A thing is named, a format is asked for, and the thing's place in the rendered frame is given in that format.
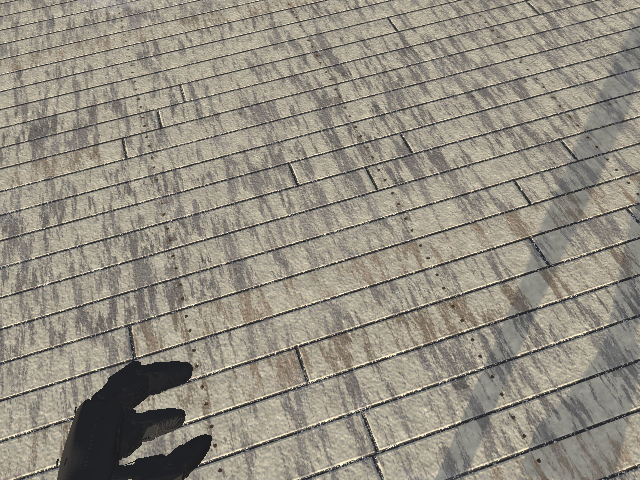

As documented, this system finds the left robot hand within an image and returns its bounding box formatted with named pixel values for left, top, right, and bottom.
left=56, top=361, right=212, bottom=480

